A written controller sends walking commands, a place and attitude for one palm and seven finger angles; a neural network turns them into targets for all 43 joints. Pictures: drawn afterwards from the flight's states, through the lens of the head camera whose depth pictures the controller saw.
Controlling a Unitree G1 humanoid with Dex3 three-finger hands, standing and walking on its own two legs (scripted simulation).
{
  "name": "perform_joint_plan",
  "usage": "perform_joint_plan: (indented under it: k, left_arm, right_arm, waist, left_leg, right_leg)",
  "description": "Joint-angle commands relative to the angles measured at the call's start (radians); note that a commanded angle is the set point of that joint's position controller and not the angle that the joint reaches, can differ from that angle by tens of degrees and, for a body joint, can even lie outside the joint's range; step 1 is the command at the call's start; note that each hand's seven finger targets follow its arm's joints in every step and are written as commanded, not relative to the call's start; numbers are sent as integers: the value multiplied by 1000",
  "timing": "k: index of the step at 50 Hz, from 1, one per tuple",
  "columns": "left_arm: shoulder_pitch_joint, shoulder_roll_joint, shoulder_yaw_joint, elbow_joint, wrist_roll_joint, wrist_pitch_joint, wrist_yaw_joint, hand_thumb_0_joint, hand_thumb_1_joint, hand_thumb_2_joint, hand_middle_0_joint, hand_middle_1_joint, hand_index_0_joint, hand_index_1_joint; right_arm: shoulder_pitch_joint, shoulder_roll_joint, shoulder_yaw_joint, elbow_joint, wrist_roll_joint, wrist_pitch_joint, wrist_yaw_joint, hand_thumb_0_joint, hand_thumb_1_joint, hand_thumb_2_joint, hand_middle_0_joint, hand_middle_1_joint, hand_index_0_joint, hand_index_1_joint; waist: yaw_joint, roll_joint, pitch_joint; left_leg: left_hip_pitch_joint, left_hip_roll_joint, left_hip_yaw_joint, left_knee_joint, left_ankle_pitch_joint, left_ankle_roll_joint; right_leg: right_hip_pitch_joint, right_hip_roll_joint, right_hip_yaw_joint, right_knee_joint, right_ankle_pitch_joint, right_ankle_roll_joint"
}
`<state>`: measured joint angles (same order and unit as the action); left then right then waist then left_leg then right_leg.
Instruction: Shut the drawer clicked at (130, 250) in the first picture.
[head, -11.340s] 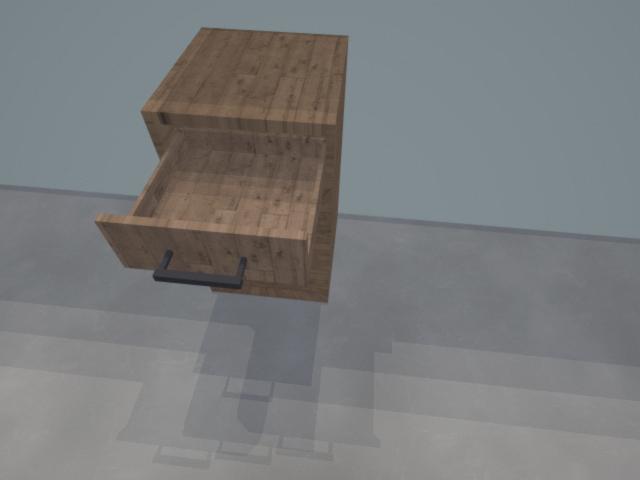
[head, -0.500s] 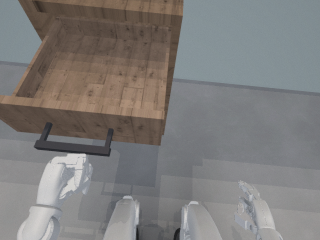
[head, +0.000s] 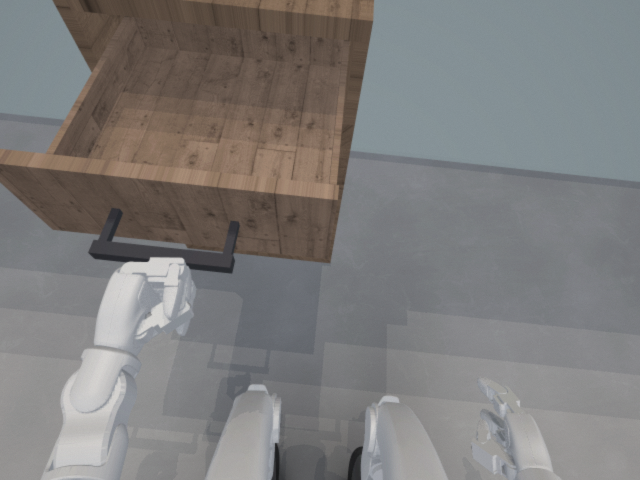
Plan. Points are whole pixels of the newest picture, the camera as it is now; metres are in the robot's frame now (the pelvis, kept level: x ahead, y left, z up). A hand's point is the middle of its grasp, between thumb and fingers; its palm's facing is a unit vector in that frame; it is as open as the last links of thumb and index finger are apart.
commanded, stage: push the drawer shut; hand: left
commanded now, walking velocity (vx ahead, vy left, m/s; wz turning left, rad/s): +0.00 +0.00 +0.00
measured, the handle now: (168, 240) +0.38 +0.21 +0.03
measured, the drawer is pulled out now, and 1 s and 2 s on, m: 0.27 0.14 0.01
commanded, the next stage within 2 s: none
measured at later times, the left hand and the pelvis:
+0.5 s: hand (201, 245) +0.38 +0.17 +0.02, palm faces -0.08 -1.00 -0.05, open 3.1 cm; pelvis +0.00 +0.01 +0.01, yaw -1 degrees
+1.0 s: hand (209, 207) +0.44 +0.17 +0.03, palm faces -0.08 -1.00 -0.05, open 3.1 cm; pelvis +0.01 +0.00 +0.01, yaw -1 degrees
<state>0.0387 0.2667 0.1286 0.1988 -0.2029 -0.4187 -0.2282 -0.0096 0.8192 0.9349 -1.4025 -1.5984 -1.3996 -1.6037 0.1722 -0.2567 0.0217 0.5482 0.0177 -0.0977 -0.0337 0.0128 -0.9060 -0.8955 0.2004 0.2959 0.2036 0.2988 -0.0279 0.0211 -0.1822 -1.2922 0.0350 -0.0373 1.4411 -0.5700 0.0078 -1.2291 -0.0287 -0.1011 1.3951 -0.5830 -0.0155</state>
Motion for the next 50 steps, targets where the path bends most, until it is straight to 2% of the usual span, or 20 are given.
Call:
perform_joint_plan:
  k: [1, 3, 6, 8, 11, 14, 15, 17, 18, 20, 21, 22, 24, 28, 31, 33, 38, 40, 47, 50]
  left_arm:
    - [-325, 111, 45, -161, -7, -66, 28, 0, 900, 900, -1400, -1600, -1400, -1600]
    - [-382, 113, 42, -130, -2, -66, 35, 0, 900, 900, -1400, -1600, -1400, -1600]
    - [-413, 121, 55, -99, 3, -69, 40, 0, 900, 900, -1400, -1600, -1400, -1600]
    - [-439, 137, 68, -54, 6, -64, 43, 0, 900, 900, -1400, -1600, -1400, -1600]
    - [-483, 152, 88, -27, 8, -67, 47, 0, 900, 900, -1400, -1600, -1400, -1600]
    - [-495, 143, 86, 12, 11, -71, 47, 0, 900, 900, -1400, -1600, -1400, -1600]
    - [-516, 129, 73, 29, 10, -71, 47, 0, 900, 900, -1400, -1600, -1400, -1600]
    - [-543, 155, 100, 67, 14, -75, 50, 0, 900, 900, -1400, -1600, -1400, -1600]
    - [-564, 156, 98, 81, 13, -80, 48, 0, 900, 900, -1400, -1600, -1400, -1600]
    - [-594, 164, 108, 85, 19, -93, 46, 0, 900, 900, -1400, -1600, -1400, -1600]
    - [-601, 144, 91, 102, 19, -93, 45, 0, 900, 900, -1400, -1600, -1400, -1600]
    - [-616, 149, 98, 123, 17, -92, 46, 0, 900, 900, -1400, -1600, -1400, -1600]
    - [-638, 178, 126, 141, 20, -99, 42, 0, 900, 900, -1400, -1600, -1400, -1600]
    - [-671, 173, 115, 149, 24, -109, 36, 0, 900, 900, -1400, -1600, -1400, -1600]
    - [-721, 173, 121, 205, 24, -107, 36, 0, 900, 900, -1400, -1600, -1400, -1600]
    - [-774, 216, 152, 229, 28, -113, 37, 0, 900, 900, -1400, -1600, -1400, -1600]
    - [-804, 222, 162, 259, 26, -125, 23, 0, 900, 900, -1400, -1600, -1400, -1600]
    - [-824, 232, 171, 272, 26, -125, 18, 0, 900, 900, -1400, -1600, -1400, -1600]
    - [-911, 259, 193, 369, 32, -134, 11, 0, 900, 900, -1400, -1600, -1400, -1600]
    - [-994, 266, 188, 417, 39, -142, 6, 0, 900, 900, -1400, -1600, -1400, -1600]
  right_arm:
    - [13, -156, -64, -116, -1, -34, -12, 0, -900, -900, 200, 300, 200, 300]
    - [20, -158, -63, -110, -1, -32, -14, 0, -900, -900, 200, 300, 200, 300]
    - [22, -159, -63, -108, -2, -26, -12, 0, -900, -900, 200, 300, 200, 300]
    - [29, -164, -61, -103, -1, -19, -12, 0, -900, -900, 200, 300, 200, 300]
    - [36, -164, -62, -97, -2, -9, -9, 0, -900, -900, 200, 300, 200, 300]
    - [48, -163, -62, -95, -3, -1, -4, 0, -900, -900, 200, 300, 200, 300]
    - [49, -162, -62, -93, -3, 4, -3, 0, -900, -900, 200, 300, 200, 300]
    - [59, -165, -64, -86, -2, 11, -3, 0, -900, -900, 200, 300, 200, 300]
    - [64, -166, -62, -87, -3, 13, -4, 0, -900, -900, 200, 300, 200, 300]
    - [71, -166, -65, -82, -5, 19, -2, 0, -900, -900, 200, 300, 200, 300]
    - [71, -163, -63, -81, -5, 22, 1, 0, -900, -900, 200, 300, 200, 300]
    - [76, -165, -64, -76, -5, 25, 2, 0, -900, -900, 200, 300, 200, 300]
    - [87, -168, -66, -73, -7, 31, 0, 0, -900, -900, 200, 300, 200, 300]
    - [102, -167, -69, -69, -7, 39, 4, 0, -900, -900, 200, 300, 200, 300]
    - [109, -166, -68, -55, -8, 52, 6, 0, -900, -900, 200, 300, 200, 300]
    - [118, -170, -66, -46, -8, 55, 1, 0, -900, -900, 200, 300, 200, 300]
    - [133, -166, -66, -44, -12, 65, 3, 0, -900, -900, 200, 300, 200, 300]
    - [136, -167, -68, -36, -12, 72, 5, 0, -900, -900, 200, 300, 200, 300]
    - [150, -168, -64, -22, -15, 82, 8, 0, -900, -900, 200, 300, 200, 300]
    - [160, -170, -61, -13, -18, 83, 8, 0, -900, -900, 200, 300, 200, 300]
  waist:
    - [-53, 42, -342]
    - [-64, 31, -343]
    - [-48, 69, -373]
    - [-51, 62, -359]
    - [-45, 72, -385]
    - [-43, 74, -394]
    - [-52, 65, -384]
    - [-53, 34, -383]
    - [-60, 37, -379]
    - [-51, 76, -409]
    - [-56, 78, -398]
    - [-62, 48, -391]
    - [-60, 44, -421]
    - [-58, 87, -447]
    - [-76, 41, -422]
    - [-84, 39, -416]
    - [-72, 84, -469]
    - [-79, 75, -487]
    - [-93, 65, -451]
    - [-112, 69, -437]
  left_leg:
    - [303, -31, -31, -236, 66, 18]
    - [298, -30, -34, -236, 49, 20]
    - [332, -32, -30, -247, 67, 14]
    - [333, -30, -36, -257, 61, 13]
    - [351, -29, -30, -256, 94, 10]
    - [371, -27, -34, -262, 138, 6]
    - [364, -28, -30, -258, 137, 8]
    - [350, -25, -30, -257, 139, 8]
    - [344, -26, -30, -253, 139, 12]
    - [382, -24, -31, -253, 176, 5]
    - [386, -24, -31, -257, 174, 4]
    - [371, -24, -30, -254, 178, 7]
    - [378, -23, -26, -244, 211, 9]
    - [416, -21, -31, -242, 264, 4]
    - [380, -21, -23, -236, 238, 8]
    - [363, -22, -23, -228, 231, 13]
    - [395, -23, -19, -223, 293, 9]
    - [402, -20, -15, -218, 309, 9]
    - [357, -21, -12, -214, 263, 12]
    - [346, -21, -18, -209, 243, 15]
  right_leg:
    - [141, 35, 50, -228, 62, -13]
    - [133, 36, 51, -228, 53, -13]
    - [140, 32, 53, -232, 67, -15]
    - [129, 34, 49, -231, 67, -17]
    - [148, 33, 52, -234, 90, -17]
    - [152, 35, 47, -228, 120, -19]
    - [153, 35, 50, -234, 122, -17]
    - [167, 36, 51, -236, 124, -15]
    - [160, 39, 52, -234, 123, -15]
    - [152, 36, 50, -224, 149, -17]
    - [148, 36, 50, -229, 149, -17]
    - [161, 37, 51, -232, 155, -16]
    - [174, 39, 54, -228, 180, -15]
    - [164, 39, 50, -215, 211, -20]
    - [174, 40, 57, -231, 204, -11]
    - [177, 43, 58, -227, 203, -13]
    - [194, 44, 62, -218, 246, -15]
    - [206, 43, 65, -224, 267, -12]
    - [199, 47, 69, -231, 233, -11]
    - [172, 48, 66, -226, 216, -10]
